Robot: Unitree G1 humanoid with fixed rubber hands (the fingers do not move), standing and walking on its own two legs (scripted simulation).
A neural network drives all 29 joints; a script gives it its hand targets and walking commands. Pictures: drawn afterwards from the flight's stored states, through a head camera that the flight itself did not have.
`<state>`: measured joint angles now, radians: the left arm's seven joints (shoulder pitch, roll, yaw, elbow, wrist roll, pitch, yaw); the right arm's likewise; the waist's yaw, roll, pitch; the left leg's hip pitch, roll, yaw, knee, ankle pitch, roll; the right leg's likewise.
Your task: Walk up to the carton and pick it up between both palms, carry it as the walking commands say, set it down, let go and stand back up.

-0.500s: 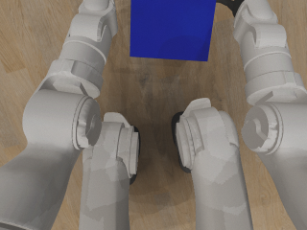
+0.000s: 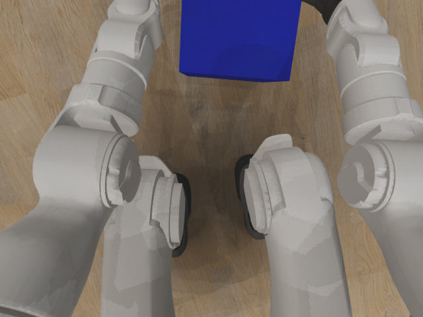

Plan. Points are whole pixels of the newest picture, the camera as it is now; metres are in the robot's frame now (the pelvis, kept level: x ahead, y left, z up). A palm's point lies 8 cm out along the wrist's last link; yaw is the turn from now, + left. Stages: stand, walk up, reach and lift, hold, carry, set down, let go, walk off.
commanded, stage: set down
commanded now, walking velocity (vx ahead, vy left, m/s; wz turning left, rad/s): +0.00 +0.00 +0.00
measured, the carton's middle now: out of the picture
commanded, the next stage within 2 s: none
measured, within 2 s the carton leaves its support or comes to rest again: neither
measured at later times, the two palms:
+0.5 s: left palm out of the picture +0.55 +0.04 -0.18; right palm (340, 0) +0.50 -0.23 -0.18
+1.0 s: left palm out of the picture +0.55 +0.05 -0.18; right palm (362, 2) +0.49 -0.26 -0.18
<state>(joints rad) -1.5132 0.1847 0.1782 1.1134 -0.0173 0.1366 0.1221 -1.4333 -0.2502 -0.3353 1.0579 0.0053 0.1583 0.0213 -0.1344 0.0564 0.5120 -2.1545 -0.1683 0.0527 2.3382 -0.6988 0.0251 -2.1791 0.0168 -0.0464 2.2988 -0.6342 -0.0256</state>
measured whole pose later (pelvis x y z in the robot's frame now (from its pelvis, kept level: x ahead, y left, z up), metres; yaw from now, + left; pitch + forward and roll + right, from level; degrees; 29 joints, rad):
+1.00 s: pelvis -0.02 -0.01 +0.00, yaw -1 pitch +30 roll +0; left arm -1.55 0.33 -0.04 1.13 -0.19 0.10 0.12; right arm -1.50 -0.33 -0.22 1.19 0.19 0.06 -0.07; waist -0.12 0.00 0.52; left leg -2.19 -0.09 0.04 2.31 -0.64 0.01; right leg -2.24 -0.02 -0.10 2.27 -0.55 -0.10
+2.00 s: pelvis -0.02 -0.01 +0.20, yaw -2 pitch +28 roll +2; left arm -1.45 0.33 0.12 0.72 -0.07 0.37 0.15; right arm -1.33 -0.29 -0.23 0.59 0.13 0.37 -0.13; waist -0.12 0.02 0.52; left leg -1.59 -0.10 0.02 1.62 -0.52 0.01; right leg -1.65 0.06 0.02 1.61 -0.45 -0.03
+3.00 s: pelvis +0.04 -0.03 +0.38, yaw -3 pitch +17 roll +2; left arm -0.44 0.11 0.16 0.46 0.07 0.23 0.11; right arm -0.35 -0.23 -0.10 0.40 0.01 0.23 0.04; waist -0.08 -0.02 0.26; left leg -0.80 -0.08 -0.05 0.83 -0.33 0.00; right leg -0.86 0.08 0.05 0.84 -0.27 -0.05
